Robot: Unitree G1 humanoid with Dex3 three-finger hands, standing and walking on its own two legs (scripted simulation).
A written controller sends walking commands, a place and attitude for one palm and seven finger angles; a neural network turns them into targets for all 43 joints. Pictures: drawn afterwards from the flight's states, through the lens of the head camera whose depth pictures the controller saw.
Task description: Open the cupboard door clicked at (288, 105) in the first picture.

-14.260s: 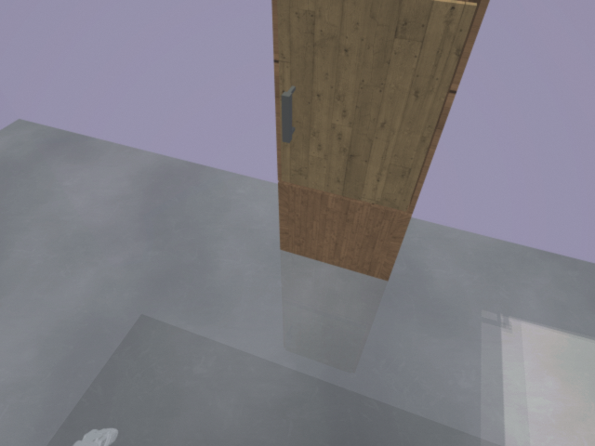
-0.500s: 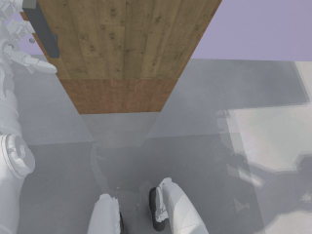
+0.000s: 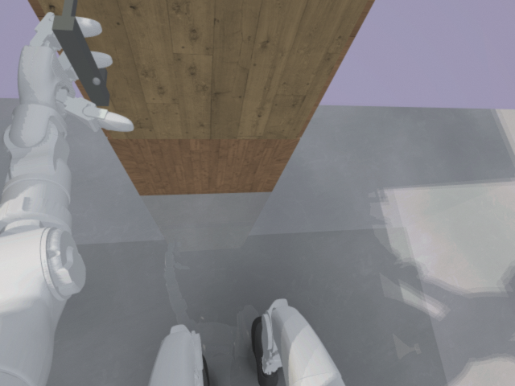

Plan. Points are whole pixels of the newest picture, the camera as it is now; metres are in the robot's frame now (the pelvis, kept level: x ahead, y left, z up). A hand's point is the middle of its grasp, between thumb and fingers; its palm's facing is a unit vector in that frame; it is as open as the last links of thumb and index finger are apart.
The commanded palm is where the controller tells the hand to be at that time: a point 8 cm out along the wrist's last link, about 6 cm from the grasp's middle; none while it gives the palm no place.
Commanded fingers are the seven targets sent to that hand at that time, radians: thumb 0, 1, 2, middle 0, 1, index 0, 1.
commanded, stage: slide the fingers in behind the handle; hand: left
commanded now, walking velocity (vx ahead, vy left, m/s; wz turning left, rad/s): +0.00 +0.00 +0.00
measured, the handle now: (87, 55) +0.59 +0.18 +0.04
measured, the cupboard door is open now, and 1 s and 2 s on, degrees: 0 0 14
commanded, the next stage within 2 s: close the thumb around the handle in 0.58 s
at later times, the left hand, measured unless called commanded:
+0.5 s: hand (103, 81) +0.54 +0.16 +0.05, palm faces -0.04 -1.00 -0.02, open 13.9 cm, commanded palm +0.52 +0.19 +0.05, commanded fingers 0.00 -0.50 0.30 -0.30 -1.20 -0.30 -1.20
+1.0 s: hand (102, 81) +0.54 +0.16 +0.05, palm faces -0.05 -1.00 -0.02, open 11.1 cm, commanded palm +0.52 +0.19 +0.05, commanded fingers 0.00 0.45 0.71 -0.37 -1.30 -0.37 -1.30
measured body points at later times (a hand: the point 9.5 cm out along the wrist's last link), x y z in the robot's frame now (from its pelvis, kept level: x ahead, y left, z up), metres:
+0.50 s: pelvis +0.00 -0.01 +0.00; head +0.18 +0.02 +0.41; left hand +0.54 +0.21 +0.05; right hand +0.00 -0.27 -0.10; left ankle -0.02 +0.08 -0.63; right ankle +0.06 -0.13 -0.63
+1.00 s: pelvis +0.00 +0.00 +0.00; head +0.18 +0.03 +0.41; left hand +0.54 +0.21 +0.05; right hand +0.00 -0.26 -0.11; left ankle -0.02 +0.08 -0.63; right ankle +0.06 -0.13 -0.63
